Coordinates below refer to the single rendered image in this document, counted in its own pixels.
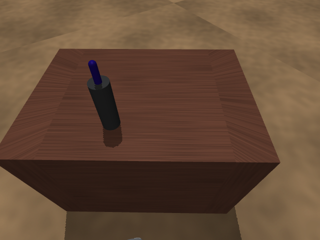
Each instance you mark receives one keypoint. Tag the bottle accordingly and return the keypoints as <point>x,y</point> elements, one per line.
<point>102,95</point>

